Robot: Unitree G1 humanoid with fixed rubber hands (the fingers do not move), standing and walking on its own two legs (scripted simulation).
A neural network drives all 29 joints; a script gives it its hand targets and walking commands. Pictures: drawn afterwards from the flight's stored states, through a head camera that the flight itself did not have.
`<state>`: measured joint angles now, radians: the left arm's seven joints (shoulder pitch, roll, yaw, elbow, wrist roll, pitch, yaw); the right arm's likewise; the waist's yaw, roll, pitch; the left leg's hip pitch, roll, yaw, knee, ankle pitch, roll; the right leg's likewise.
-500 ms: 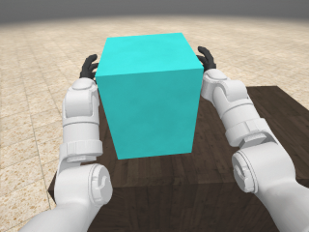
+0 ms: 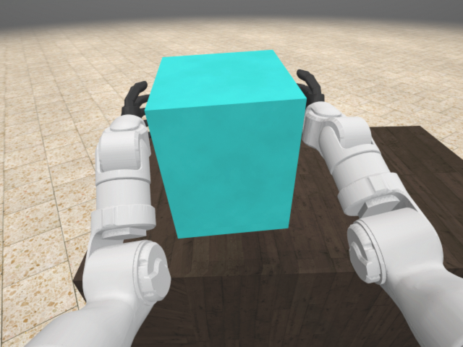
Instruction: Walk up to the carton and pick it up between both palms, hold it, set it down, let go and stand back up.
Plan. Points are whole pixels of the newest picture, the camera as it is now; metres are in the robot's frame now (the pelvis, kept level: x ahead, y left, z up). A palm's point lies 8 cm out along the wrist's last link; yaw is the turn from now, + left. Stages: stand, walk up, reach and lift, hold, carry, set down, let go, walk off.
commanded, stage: hold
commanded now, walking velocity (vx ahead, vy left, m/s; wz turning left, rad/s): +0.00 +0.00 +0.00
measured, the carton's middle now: (225, 143) +0.39 +0.01 +0.22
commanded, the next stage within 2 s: none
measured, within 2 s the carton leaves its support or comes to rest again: neither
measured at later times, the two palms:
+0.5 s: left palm (135, 129) +0.38 +0.15 +0.27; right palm (310, 116) +0.38 -0.14 +0.27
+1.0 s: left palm (136, 126) +0.36 +0.15 +0.28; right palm (319, 116) +0.36 -0.15 +0.28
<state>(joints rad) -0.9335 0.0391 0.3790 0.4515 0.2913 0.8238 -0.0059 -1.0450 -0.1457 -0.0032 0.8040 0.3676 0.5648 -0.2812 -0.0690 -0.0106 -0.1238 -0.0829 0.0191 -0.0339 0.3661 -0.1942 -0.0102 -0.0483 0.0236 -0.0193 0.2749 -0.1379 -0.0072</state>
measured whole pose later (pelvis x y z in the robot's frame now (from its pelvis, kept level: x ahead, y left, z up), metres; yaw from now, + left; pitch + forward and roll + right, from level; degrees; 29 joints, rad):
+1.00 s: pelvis +0.00 +0.00 +0.00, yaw +1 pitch -7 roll -1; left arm -0.86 0.03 0.35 0.36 0.28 0.84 0.00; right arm -0.98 -0.15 0.02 0.71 0.40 0.58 -0.30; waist -0.10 0.00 -0.13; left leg -0.06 0.02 -0.05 0.38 -0.20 -0.01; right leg -0.01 0.03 -0.01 0.27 -0.14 -0.01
